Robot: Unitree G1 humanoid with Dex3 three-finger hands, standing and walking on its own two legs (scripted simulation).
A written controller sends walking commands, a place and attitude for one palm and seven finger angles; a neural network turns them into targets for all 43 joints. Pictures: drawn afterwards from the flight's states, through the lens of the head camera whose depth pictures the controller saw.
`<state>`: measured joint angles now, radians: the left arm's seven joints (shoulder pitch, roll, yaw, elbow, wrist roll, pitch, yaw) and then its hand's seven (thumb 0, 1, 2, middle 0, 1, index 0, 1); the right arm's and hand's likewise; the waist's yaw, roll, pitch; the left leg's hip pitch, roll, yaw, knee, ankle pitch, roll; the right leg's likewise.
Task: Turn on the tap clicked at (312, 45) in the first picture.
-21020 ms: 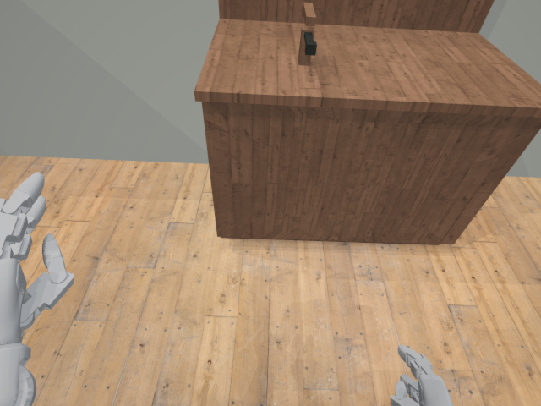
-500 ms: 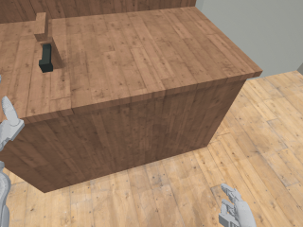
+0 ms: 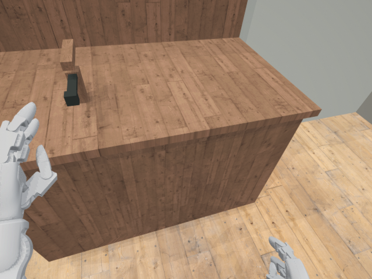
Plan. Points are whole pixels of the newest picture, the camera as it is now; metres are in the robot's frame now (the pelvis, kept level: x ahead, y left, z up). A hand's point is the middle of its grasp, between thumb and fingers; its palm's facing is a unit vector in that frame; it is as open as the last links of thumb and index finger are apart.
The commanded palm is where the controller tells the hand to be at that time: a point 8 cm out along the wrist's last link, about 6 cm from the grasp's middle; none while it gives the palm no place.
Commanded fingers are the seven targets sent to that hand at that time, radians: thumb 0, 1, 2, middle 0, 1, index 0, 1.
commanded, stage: shuffle to correct the standing spot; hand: left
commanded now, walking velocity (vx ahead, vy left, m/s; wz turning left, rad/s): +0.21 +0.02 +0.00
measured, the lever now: (71, 98) +0.46 +0.34 +0.13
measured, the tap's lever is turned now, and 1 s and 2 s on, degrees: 0 0 0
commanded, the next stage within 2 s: come to a stop and stand still in 0.64 s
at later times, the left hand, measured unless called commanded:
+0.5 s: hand (58, 129) +0.31 +0.28 +0.18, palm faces +0.45 -0.82 -0.36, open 7.4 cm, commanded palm +0.24 +0.30 +0.18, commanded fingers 0.00 0.90 0.90 -0.20 -0.30 -0.20 -0.30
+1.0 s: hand (87, 111) +0.37 +0.25 +0.18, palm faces +0.42 -0.84 -0.35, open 7.4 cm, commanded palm +0.31 +0.29 +0.18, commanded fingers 0.00 0.90 0.90 -0.20 -0.30 -0.20 -0.30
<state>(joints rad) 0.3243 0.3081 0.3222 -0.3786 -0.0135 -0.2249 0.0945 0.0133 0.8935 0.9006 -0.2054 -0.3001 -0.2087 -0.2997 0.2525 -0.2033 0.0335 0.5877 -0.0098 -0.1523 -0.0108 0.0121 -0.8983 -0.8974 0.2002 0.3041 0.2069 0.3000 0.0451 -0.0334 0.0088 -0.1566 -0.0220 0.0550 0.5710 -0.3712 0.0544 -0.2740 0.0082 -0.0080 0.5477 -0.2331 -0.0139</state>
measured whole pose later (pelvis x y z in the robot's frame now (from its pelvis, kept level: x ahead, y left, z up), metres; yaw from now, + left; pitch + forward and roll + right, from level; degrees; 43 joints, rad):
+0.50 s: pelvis +0.07 +0.02 -0.01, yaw -1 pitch -3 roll +0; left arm 0.31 0.38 0.43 -0.49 -0.03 -0.21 0.12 0.01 0.89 0.90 -0.21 -0.30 -0.21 -0.30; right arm 0.17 -0.15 0.00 0.59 0.01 -0.11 0.00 0.01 -0.90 -0.90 0.20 0.30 0.20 0.30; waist 0.03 -0.06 0.12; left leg -0.30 0.01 0.03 0.67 -0.32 0.02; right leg -0.44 0.00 -0.01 1.14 -0.48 0.00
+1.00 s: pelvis +0.15 +0.01 +0.00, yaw -1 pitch -3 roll +0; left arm 0.41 0.35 0.35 -0.55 -0.03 -0.19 0.15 0.01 0.89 0.90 -0.21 -0.30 -0.21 -0.30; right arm 0.19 -0.25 -0.03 0.62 0.00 -0.11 -0.05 0.01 -0.90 -0.90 0.19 0.30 0.20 0.30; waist 0.03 -0.04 0.10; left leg -0.30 0.05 0.08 0.58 -0.24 -0.01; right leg -0.23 -0.02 -0.12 0.62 -0.34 -0.04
